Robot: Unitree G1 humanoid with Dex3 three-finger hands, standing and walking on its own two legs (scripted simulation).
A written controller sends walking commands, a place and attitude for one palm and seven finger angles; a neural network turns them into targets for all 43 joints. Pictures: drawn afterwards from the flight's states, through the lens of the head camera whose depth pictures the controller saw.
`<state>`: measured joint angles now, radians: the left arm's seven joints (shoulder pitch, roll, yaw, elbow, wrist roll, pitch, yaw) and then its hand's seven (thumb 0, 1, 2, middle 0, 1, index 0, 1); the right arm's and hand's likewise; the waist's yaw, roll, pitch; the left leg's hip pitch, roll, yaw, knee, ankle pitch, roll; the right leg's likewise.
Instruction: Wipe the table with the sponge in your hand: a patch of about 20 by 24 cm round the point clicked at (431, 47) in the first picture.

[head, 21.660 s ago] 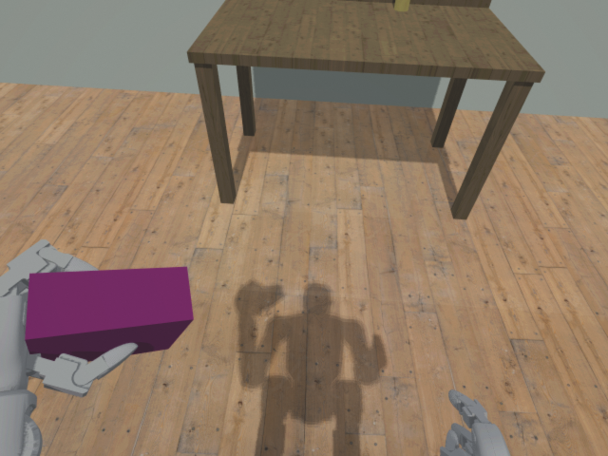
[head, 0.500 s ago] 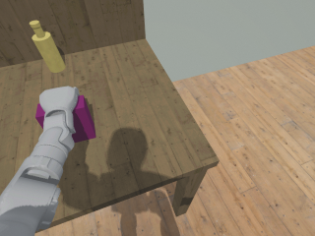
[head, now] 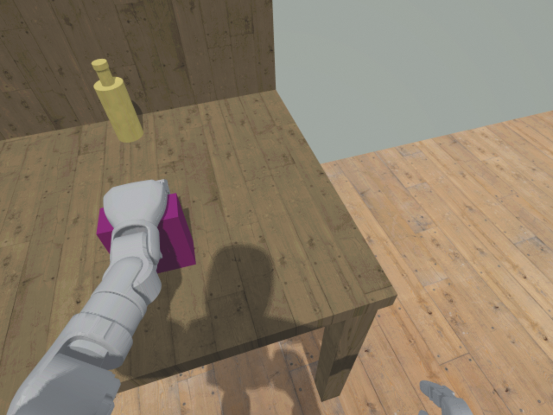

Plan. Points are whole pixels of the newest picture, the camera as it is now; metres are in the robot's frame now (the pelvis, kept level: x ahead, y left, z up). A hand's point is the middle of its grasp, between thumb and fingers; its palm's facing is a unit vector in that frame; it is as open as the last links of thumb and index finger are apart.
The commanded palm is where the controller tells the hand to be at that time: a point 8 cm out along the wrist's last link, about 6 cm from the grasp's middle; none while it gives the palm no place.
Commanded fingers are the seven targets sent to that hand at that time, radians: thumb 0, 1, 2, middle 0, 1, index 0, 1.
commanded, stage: wipe back along the middle lane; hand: left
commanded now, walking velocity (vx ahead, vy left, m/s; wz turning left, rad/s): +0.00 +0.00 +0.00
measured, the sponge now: (155, 246) +0.38 +0.25 +0.01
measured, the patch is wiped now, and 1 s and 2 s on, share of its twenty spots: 0.65 0.70 0.85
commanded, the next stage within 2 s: slide across to the third lane in 0.94 s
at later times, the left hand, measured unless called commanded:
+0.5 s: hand (149, 251) +0.33 +0.22 +0.06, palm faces +0.01 -0.02 -1.00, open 9.9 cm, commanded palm +0.29 +0.20 +0.09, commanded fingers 0.00 0.10 1.30 -1.20 -1.60 -1.20 -1.60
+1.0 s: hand (151, 280) +0.28 +0.20 +0.06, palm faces +0.04 -0.07 -1.00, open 9.9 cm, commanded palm +0.24 +0.19 +0.09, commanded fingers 0.00 0.10 1.30 -1.20 -1.60 -1.20 -1.60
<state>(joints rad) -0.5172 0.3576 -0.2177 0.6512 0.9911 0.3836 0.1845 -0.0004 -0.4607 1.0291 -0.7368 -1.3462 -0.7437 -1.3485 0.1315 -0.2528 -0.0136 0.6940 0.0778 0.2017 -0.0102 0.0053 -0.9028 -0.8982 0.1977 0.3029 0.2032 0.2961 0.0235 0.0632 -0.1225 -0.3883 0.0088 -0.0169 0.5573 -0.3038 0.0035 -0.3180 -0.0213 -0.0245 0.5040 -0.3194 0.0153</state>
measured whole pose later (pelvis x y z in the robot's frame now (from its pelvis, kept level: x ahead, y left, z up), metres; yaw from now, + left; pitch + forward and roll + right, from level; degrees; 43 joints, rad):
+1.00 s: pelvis -0.01 -0.01 +0.00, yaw -1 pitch +2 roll +0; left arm -0.08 0.32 -0.27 0.12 1.00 0.50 0.16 0.03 -0.45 1.03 -0.72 -1.36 -0.73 -1.36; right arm 0.05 -0.26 0.01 0.63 0.09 0.18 0.02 0.01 -0.90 -0.90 0.20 0.30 0.20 0.30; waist 0.07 0.09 -0.09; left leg -0.27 0.02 0.00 0.53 -0.29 -0.01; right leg -0.23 -0.02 0.00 0.53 -0.33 0.00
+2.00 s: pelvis -0.04 -0.03 +0.00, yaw +0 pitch +1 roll +1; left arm -0.41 0.18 -0.45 0.52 0.96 0.53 0.20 0.00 -0.47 1.04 -0.73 -1.36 -0.75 -1.34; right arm 0.03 -0.24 -0.01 0.73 0.09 0.17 0.03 0.01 -0.90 -0.90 0.20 0.30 0.20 0.30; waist 0.07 0.09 -0.10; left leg -0.30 0.02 -0.03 0.53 -0.25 -0.03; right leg -0.27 -0.01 -0.03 0.56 -0.31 -0.02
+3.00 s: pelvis -0.06 -0.04 -0.01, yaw -2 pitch +9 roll +0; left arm -0.86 0.26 -0.19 1.12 0.98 0.37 0.25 0.01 -0.53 1.08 -0.78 -1.33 -0.80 -1.32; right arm 0.20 -0.27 -0.02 0.79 0.06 0.12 -0.04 0.01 -0.90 -0.90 0.20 0.30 0.20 0.30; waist -0.06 0.06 -0.13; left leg -0.53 0.06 -0.01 0.60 -0.24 -0.01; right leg -0.50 0.03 -0.01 0.62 -0.28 -0.03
